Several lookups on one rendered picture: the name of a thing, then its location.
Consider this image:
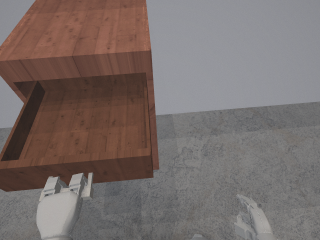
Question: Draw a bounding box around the cabinet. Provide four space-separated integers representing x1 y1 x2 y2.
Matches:
0 0 159 170

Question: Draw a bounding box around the drawer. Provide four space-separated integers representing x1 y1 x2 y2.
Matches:
0 72 154 192

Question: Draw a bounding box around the handle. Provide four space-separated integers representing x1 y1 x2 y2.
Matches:
39 172 94 202

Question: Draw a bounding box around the robot right hand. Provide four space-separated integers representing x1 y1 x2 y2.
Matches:
234 194 274 240

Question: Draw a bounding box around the robot right shin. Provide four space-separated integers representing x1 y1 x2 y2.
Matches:
193 234 203 238

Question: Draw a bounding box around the robot left hand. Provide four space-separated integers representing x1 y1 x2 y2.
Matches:
36 172 88 240

